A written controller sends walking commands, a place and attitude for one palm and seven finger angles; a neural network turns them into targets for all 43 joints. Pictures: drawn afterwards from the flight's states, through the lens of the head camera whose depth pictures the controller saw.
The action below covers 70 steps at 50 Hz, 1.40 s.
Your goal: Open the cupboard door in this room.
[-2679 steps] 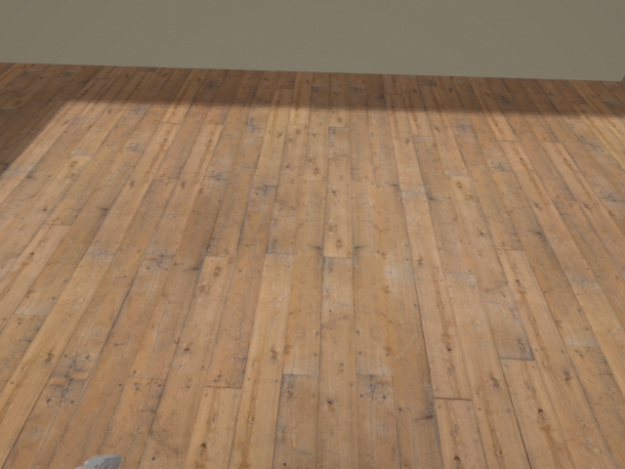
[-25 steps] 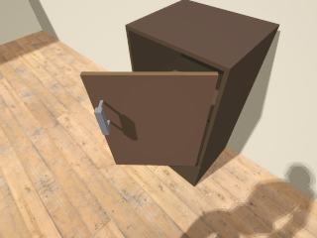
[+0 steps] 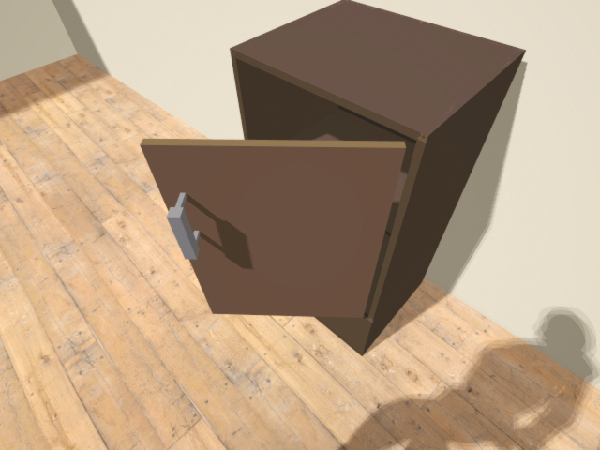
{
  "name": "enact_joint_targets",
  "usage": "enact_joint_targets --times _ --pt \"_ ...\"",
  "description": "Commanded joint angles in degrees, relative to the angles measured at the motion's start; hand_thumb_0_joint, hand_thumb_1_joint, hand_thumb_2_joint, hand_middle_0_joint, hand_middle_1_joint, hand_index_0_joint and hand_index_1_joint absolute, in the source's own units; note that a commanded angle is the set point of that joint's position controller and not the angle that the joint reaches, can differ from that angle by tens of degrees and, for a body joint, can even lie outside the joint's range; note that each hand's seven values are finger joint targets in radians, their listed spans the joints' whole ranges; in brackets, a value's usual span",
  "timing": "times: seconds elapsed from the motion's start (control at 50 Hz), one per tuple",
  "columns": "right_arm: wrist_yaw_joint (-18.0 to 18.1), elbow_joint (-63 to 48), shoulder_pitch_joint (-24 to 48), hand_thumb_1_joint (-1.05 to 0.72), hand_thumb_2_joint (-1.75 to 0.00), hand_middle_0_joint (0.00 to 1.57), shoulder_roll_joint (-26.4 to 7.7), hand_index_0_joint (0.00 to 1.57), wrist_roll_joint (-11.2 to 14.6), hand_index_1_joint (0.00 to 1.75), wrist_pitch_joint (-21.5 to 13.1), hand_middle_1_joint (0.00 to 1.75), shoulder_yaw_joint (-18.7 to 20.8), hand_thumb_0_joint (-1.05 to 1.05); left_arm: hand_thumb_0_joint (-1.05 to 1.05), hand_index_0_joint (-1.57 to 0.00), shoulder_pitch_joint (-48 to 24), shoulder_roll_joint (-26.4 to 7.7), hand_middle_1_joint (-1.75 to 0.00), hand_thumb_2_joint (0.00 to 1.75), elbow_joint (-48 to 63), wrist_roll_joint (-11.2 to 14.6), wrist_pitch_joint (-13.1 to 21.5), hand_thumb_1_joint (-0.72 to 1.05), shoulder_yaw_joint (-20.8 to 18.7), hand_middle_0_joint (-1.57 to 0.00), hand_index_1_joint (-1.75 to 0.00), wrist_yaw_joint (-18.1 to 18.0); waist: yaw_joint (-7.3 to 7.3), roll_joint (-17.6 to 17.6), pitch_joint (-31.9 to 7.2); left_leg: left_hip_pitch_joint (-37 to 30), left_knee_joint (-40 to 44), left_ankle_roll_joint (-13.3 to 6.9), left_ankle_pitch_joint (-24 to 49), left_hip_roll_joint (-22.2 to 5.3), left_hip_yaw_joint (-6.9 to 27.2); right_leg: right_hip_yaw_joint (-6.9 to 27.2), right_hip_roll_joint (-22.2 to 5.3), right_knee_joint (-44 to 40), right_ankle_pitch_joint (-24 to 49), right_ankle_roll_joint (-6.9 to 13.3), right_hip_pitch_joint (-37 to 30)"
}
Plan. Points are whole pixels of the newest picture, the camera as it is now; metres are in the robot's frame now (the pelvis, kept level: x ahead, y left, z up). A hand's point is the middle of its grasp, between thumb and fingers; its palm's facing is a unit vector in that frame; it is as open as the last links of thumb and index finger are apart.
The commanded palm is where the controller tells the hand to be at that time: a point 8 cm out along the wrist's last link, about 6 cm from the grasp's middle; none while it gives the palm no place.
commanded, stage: raise the hand with hooked fingers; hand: left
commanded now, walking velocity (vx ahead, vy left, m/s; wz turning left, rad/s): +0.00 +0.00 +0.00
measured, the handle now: (187, 226) +0.50 +0.25 -0.05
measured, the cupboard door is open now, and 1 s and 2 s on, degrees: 41 41 41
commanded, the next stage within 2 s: none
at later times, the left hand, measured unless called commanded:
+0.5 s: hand (179, 447) +0.14 +0.18 -0.08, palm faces +0.04 -1.00 +0.03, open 8.6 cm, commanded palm +0.13 +0.25 -0.06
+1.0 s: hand (130, 409) +0.18 +0.25 -0.06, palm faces +0.03 -1.00 -0.05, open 11.7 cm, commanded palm +0.15 +0.30 -0.05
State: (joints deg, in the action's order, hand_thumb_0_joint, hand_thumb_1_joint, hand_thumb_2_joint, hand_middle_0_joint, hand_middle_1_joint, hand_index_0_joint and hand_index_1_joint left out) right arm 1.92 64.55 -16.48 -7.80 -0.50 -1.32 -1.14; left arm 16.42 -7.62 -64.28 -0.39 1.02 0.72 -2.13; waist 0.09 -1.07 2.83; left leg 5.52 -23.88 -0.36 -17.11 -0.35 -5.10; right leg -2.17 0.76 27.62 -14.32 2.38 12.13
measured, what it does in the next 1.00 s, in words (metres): lowers itself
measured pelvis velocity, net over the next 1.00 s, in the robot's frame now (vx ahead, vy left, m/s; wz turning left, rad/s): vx -0.05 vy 0.02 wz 0.05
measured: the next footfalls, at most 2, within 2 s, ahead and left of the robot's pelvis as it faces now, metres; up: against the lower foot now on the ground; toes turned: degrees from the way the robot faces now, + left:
none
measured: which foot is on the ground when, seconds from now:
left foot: down 0.00-1.00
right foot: down 0.00-1.00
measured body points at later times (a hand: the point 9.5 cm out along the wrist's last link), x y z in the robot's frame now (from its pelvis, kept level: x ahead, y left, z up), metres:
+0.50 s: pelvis -0.04 -0.01 -0.09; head +0.00 +0.01 +0.36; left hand +0.13 +0.23 -0.08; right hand +0.22 -0.26 -0.10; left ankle -0.05 +0.11 -0.74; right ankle +0.01 -0.09 -0.74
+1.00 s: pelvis -0.05 +0.02 -0.09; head +0.02 +0.04 +0.35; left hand +0.17 +0.30 -0.05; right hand +0.10 -0.22 -0.17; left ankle -0.05 +0.11 -0.74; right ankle +0.01 -0.09 -0.74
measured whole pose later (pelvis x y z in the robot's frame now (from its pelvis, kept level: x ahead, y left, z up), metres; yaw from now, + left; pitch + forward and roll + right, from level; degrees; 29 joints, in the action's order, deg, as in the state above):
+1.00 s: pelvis -0.05 +0.02 -0.09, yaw +3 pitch +16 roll -2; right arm 2.3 32.6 -16.9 -14.5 1.4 -12.8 -1.1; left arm 15.3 -16.8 -8.2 17.6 22.6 -14.7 19.9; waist 1.5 -0.5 -7.5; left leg 51.3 -66.5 -2.5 -31.2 -0.4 -1.3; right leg -5.8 -1.6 62.5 -25.0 1.3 53.3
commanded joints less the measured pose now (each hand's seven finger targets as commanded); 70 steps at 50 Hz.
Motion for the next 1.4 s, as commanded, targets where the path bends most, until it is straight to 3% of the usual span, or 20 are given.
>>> enact_joint_targets --times 0.0,0.02,0.04,0.06,0.08,0.1,0.12,0.14,0.18,0.24,0.32,0.4,0.48,0.5,0.6,0.74,0.8,1.02,1.16,1.38 --pt "0.3 -0.3 -5.3 -0.90 -0.90 0.20 -3.9 0.20 -0.1 0.30 -0.4 0.30 0.9 0.00 0.00 -0.20 3.4 -5.3 -0.30 0.90 1.7 -0.2 0.7 0.90 -1.0 -0.20 -0.30 -0.3 0.27 1.4 1.9 3.7 4.5 -1.4 8.7 -5.7 5.0 7.3 -7.1 -5.2 14.0 1.1 -1.7" --pt "0.3 -0.4 -5.3 -0.90 -0.90 0.20 -4.1 0.20 -0.1 0.30 -0.3 0.30 0.9 0.00 0.00 -0.20 3.5 -5.4 -0.30 0.90 1.7 -0.2 0.7 0.90 -1.0 -0.20 -0.30 -0.3 0.22 1.9 1.6 3.8 4.2 -1.3 8.5 -5.5 5.0 7.5 -7.3 -5.4 14.1 1.1 -1.9" --pt "-0.2 -4.1 1.6 -0.90 -0.90 0.20 -7.1 0.20 0.5 0.30 -0.8 0.30 1.9 0.00 0.00 -0.20 8.7 -7.7 -0.30 0.90 -0.9 -0.7 1.8 0.90 -1.7 -0.20 -0.30 -2.5 -2.58 8.0 0.0 8.0 -8.0 0.1 11.8 -6.7 2.6 9.0 -10.4 -3.0 41.6 -1.5 -3.8" --pt "2.6 -25.3 1.4 -0.90 -0.90 0.20 -17.6 0.20 3.2 0.30 -9.5 0.30 2.7 0.00 0.00 -0.20 -35.4 -18.3 -0.32 0.89 86.0 11.7 14.3 0.88 -4.7 -0.20 -0.32 -1.2 4.27 -3.4 -28.6 -3.3 -0.3 -1.6 16.2 0.6 4.8 7.5 -5.5 0.6 27.0 -0.6 -8.5" --pt "4.4 -22.5 6.5 -0.90 -0.90 0.20 -12.8 0.20 1.9 0.30 -14.1 0.30 2.2 0.00 0.00 -0.20 -12.3 -15.5 -0.33 0.88 72.0 6.9 11.5 0.85 -6.2 -0.20 -0.33 -4.0 -0.60 -13.6 -27.2 -3.5 -0.3 -1.7 22.8 -0.4 3.4 5.2 -2.2 2.0 15.7 1.0 -7.4" --pt "3.7 -22.8 5.8 -0.90 -0.90 0.20 -10.3 0.20 3.0 0.30 -15.5 0.30 2.7 0.00 0.00 -0.21 3.8 -3.2 -0.34 0.87 60.7 8.1 3.7 0.83 0.5 -0.21 -0.34 -5.4 0.48 -12.2 -14.8 2.9 -0.1 0.4 20.9 -1.6 5.3 2.2 -2.3 1.3 7.6 0.3 -0.8" --pt "3.7 -21.7 4.9 -0.90 -0.90 0.20 -11.8 0.20 3.5 0.30 -16.2 0.30 2.0 0.00 0.00 -0.21 0.3 1.4 -0.36 0.86 61.4 10.4 4.0 0.81 3.7 -0.21 -0.36 -4.2 2.29 -2.5 -5.5 6.8 -1.5 -0.3 15.7 -1.5 6.4 -0.1 -2.0 0.6 6.8 -0.8 4.2" --pt "3.3 -24.2 6.0 -0.90 -0.90 0.20 -13.9 0.20 3.1 0.30 -17.4 0.30 3.1 0.00 0.00 -0.21 -3.3 -1.8 -0.37 0.85 61.9 10.9 7.0 0.78 0.9 -0.21 -0.37 -3.2 3.60 4.0 -0.8 10.5 -4.0 -1.3 10.5 -1.1 7.5 -0.6 -2.1 0.4 4.2 -1.6 9.0" --pt "2.6 -26.9 4.5 -0.90 -0.90 0.20 -15.0 0.20 1.2 0.30 -18.2 0.30 4.5 0.00 0.00 -0.21 -0.7 -3.9 -0.40 0.83 54.9 11.0 13.8 0.74 -3.7 -0.21 -0.40 0.3 4.06 15.7 -1.4 19.0 -11.0 -1.5 2.3 0.1 6.8 -1.6 -2.2 3.1 -5.8 -2.5 18.1" --pt "-0.1 -33.1 7.2 -0.90 -0.90 0.20 -13.7 0.20 0.7 0.30 -19.4 0.30 5.6 0.00 0.00 -0.22 13.6 -2.1 -0.45 0.80 48.6 13.3 26.6 0.67 -7.6 -0.22 -0.45 9.7 -2.64 13.8 -9.1 31.2 -20.1 0.4 -0.2 2.0 4.6 0.6 -2.6 13.3 -7.8 -1.3 19.1" --pt "-3.2 -39.0 9.4 -0.90 -0.90 0.20 -14.1 0.20 1.3 0.30 -17.9 0.30 6.9 0.00 0.00 -0.22 15.4 -9.0 -0.51 0.76 48.2 14.5 39.0 0.57 -14.2 -0.22 -0.51 22.1 -4.57 5.5 -17.1 42.6 -30.9 0.8 0.7 3.4 2.8 5.6 -3.9 23.9 1.0 -0.4 19.4" --pt "-1.7 -46.7 11.6 -0.90 -0.90 0.20 -14.2 0.20 2.5 0.30 -14.1 0.30 6.2 0.00 0.00 -0.23 4.1 -12.0 -0.57 0.72 62.2 17.7 31.7 0.48 -15.0 -0.23 -0.57 22.6 -3.17 3.1 -18.8 46.7 -33.9 -0.6 -5.4 3.7 2.3 10.1 -3.7 21.7 -12.7 -1.0 22.2" --pt "-0.5 -46.5 7.1 -0.90 -0.90 0.20 -12.8 0.20 1.9 0.30 -13.4 0.30 5.5 0.00 0.00 -0.24 -2.9 -12.5 -0.63 0.68 77.8 15.9 32.6 0.39 -14.4 -0.24 -0.63 17.4 -0.11 -4.6 -23.6 41.4 -35.5 -1.4 -2.0 1.2 4.6 6.7 -1.9 25.0 -8.3 -0.8 26.0" --pt "-0.1 -45.8 6.3 -0.90 -0.90 0.20 -13.1 0.20 1.5 0.30 -13.5 0.30 5.0 0.00 0.00 -0.24 -7.7 -13.4 -0.64 0.67 81.5 15.8 33.6 0.36 -13.5 -0.24 -0.64 17.2 1.88 -3.2 -23.9 41.5 -37.0 -1.7 -1.1 0.7 5.4 6.4 -1.4 26.3 -6.5 -0.8 27.2" --pt "1.2 -42.0 6.0 -0.90 -0.90 0.20 -14.1 0.20 1.9 0.30 -14.6 0.30 3.4 0.00 0.00 -0.25 -7.4 -13.4 -0.72 0.62 70.7 16.2 31.1 0.25 -11.8 -0.25 -0.72 22.0 4.08 -1.5 -19.7 45.4 -38.4 -1.6 -4.8 0.0 7.0 4.7 -0.6 26.0 -11.7 -1.0 31.5" --pt "1.4 -42.7 7.3 -0.90 -0.90 0.20 -13.6 0.20 2.7 0.30 -15.2 0.30 3.1 0.00 0.00 -0.26 -3.0 -16.9 -0.82 0.55 69.8 19.5 21.4 0.08 -19.0 -0.26 -0.82 24.6 -1.01 -1.6 -27.7 42.7 -33.0 -1.2 -1.6 0.7 7.9 2.1 -1.1 25.3 -9.8 -1.1 23.9" --pt "1.3 -42.1 7.4 -0.90 -0.90 0.20 -13.0 0.20 2.1 0.30 -15.2 0.30 3.2 0.00 0.00 -0.26 -1.9 -16.8 -0.87 0.52 67.8 19.7 21.4 0.01 -20.3 -0.26 -0.87 22.2 -1.54 0.4 -24.8 42.6 -31.6 -0.8 0.0 0.6 8.4 0.1 -0.4 26.3 -7.9 -0.8 25.1" --pt "1.3 -41.8 3.7 -0.90 -0.90 0.20 -15.9 0.20 2.3 0.30 -15.1 0.30 3.8 0.00 0.00 -0.28 -7.7 -18.5 -1.03 0.41 66.6 19.3 26.2 -0.24 -20.4 -0.28 -1.03 23.4 0.60 -2.1 -22.3 39.9 -29.7 -0.4 -1.9 0.5 8.5 -1.4 -0.3 26.7 -9.2 -0.5 29.7" --pt "1.1 -41.8 2.4 -0.90 -0.90 0.20 -16.4 0.20 2.1 0.30 -14.5 0.30 3.7 0.00 0.00 -0.29 -9.3 -20.6 -1.14 0.34 66.5 19.8 25.3 -0.41 -22.3 -0.29 -1.14 24.8 0.12 -7.1 -24.3 35.1 -29.4 1.1 5.9 0.2 9.1 -2.5 0.1 27.7 -3.6 -0.2 29.5" --pt "1.2 -41.7 1.8 -0.90 -0.90 0.20 -17.0 0.20 2.3 0.30 -13.3 0.30 3.0 0.00 0.00 -0.30 -16.8 -24.3 -1.20 0.30 59.9 21.3 22.1 -0.50 -25.8 -0.30 -1.20 29.0 0.75 -5.2 -24.5 34.4 -29.6 1.5 8.5 0.0 9.3 -2.7 0.6 26.9 -1.0 -0.4 28.8"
